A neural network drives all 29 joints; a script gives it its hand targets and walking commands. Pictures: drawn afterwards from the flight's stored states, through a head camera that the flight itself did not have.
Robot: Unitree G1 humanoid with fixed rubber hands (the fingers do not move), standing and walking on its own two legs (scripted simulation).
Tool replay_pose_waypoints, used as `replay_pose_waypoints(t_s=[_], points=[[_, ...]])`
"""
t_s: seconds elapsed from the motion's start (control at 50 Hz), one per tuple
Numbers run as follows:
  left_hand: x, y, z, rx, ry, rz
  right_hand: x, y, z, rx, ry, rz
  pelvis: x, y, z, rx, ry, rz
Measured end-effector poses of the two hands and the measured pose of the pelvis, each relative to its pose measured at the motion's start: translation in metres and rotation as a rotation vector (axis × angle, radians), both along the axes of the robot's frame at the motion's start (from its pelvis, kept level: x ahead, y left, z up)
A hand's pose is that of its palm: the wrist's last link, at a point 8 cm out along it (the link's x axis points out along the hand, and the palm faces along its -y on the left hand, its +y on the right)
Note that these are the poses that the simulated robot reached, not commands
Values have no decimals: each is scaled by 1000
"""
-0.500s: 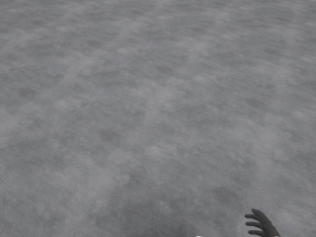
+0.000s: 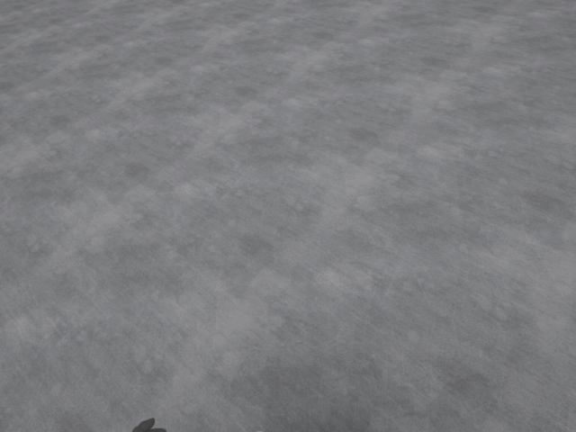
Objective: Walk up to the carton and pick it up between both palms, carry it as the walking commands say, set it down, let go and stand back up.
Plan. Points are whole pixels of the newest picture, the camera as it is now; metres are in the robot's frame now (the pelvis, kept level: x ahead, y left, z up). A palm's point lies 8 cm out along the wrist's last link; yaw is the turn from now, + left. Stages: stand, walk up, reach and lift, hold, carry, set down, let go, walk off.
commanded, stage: walk up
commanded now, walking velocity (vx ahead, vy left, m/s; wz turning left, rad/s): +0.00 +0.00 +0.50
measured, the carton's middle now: out of the picture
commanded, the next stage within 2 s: none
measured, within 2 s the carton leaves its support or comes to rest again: neither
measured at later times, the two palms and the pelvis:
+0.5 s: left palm out of the picture +0.01 +0.30 -0.12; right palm out of the picture +0.13 -0.24 -0.13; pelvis -0.03 +0.00 -0.01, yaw +14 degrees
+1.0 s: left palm out of the picture -0.12 +0.29 -0.13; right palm out of the picture +0.14 -0.19 -0.11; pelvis -0.06 +0.01 +0.00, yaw +30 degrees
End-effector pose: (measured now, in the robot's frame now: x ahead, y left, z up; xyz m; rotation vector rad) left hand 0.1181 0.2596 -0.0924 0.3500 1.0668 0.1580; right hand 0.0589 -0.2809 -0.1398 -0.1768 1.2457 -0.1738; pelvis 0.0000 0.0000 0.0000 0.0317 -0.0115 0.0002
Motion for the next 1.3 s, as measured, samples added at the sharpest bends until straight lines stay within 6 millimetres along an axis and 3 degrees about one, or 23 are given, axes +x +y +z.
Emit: replay_pose_waypoints(t_s=[0.1, 0.24, 0.38, 0.54, 0.72, 0.9, 1.0, 1.08, 1.22, 1.3], points=[[-34, 13, -9, -18, 1, 89, 28, 13, 5, -6, -23, 106, -5, 3, -3, -2, 1, 65], [-93, 47, -40, -53, 76, 209, 76, 46, 19, -56, -148, 233, -14, 23, -14, -14, -1, 122], [-107, 47, -34, -74, 72, 252, 73, 52, 29, -89, -119, 256, -23, 19, -4, -39, -4, 179], [-110, 28, -23, -27, 9, 303, 74, 39, 3, -32, -89, 299, -29, -3, -12, -23, -16, 265], [-166, 14, -13, -15, 44, 422, 76, 52, 2, 16, -45, 428, -39, -7, -3, -11, -7, 402], [-229, 27, -46, -87, 62, 566, 83, 92, 11, -38, -93, 560, -60, 10, -16, -19, -14, 487], [-234, 28, -38, -114, 36, 585, 77, 93, 29, -83, -90, 563, -65, 7, -3, -38, -15, 530], [-231, 27, -30, -105, -1, 598, 86, 92, 34, -85, -102, 587, -66, 1, 1, -38, -8, 564], [-219, 16, -17, -30, -64, 629, 113, 84, 17, -29, -125, 640, -59, -24, -8, -9, 7, 631], [-231, -3, -6, 3, -50, 657, 124, 86, 10, 11, -116, 683, -58, -37, -4, -9, -8, 692]])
